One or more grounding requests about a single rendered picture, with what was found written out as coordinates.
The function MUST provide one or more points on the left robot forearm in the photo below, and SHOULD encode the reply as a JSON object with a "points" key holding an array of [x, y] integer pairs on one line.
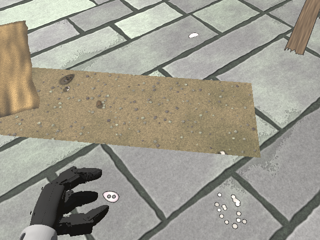
{"points": [[38, 232]]}

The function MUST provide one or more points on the left robot hand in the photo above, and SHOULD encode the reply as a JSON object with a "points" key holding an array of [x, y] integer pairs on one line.
{"points": [[54, 202]]}

